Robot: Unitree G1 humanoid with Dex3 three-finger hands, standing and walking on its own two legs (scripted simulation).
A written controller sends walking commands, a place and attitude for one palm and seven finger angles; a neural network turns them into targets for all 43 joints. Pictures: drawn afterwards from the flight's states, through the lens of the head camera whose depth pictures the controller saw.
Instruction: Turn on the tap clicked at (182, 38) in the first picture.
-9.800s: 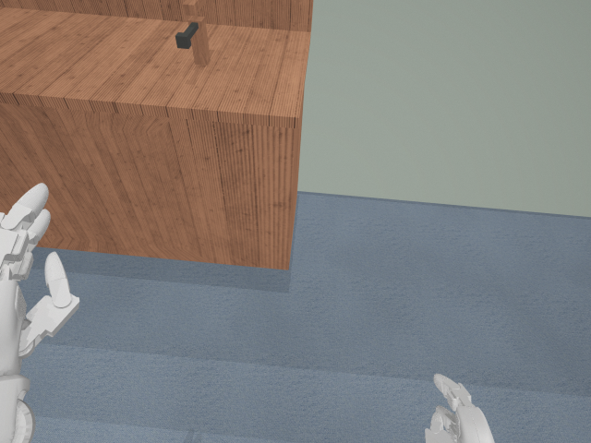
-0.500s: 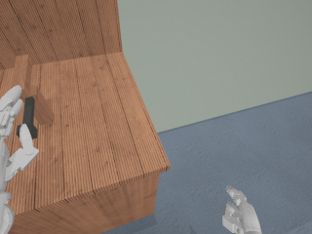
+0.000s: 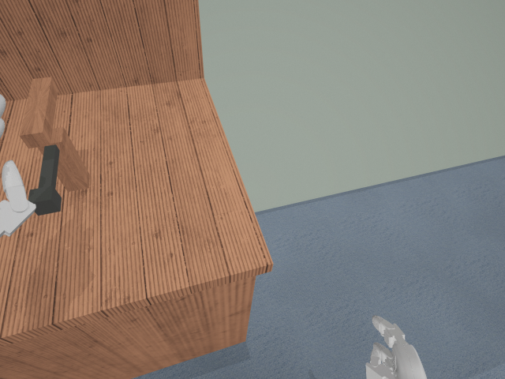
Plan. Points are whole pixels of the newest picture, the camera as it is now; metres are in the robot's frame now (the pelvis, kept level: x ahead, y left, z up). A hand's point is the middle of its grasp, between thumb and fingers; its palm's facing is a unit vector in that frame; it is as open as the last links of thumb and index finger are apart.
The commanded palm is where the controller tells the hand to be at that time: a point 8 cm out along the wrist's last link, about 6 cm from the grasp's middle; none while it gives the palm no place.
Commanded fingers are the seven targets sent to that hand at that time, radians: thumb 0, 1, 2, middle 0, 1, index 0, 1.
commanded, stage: look again from close up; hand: left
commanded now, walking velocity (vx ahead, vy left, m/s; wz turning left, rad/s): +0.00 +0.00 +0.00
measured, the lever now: (45, 200) +0.29 +0.33 +0.12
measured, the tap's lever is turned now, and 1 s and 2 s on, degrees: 0 0 0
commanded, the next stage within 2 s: come to a stop and stand still in 0.18 s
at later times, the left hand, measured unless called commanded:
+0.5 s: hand out of the picture +0.16 +0.29 +0.17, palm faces +0.45 -0.86 -0.25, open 7.4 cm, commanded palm +0.10 +0.31 +0.18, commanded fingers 0.00 0.90 0.90 -0.20 -0.30 -0.20 -0.30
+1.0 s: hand (17, 262) +0.19 +0.29 +0.15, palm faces +0.43 -0.84 -0.33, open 7.4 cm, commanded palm +0.13 +0.32 +0.18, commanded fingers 0.00 0.90 0.90 -0.20 -0.30 -0.20 -0.30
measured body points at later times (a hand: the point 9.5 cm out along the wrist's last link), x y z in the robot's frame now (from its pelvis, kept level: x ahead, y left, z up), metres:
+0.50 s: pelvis -0.05 +0.03 +0.00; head -0.06 +0.07 +0.45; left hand +0.13 +0.33 +0.19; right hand +0.13 -0.19 -0.05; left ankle +0.02 +0.11 -0.74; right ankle -0.02 -0.11 -0.74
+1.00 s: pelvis -0.02 +0.03 +0.00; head -0.01 +0.06 +0.45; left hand +0.16 +0.33 +0.17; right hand +0.16 -0.18 -0.07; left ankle +0.02 +0.11 -0.74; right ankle -0.02 -0.10 -0.74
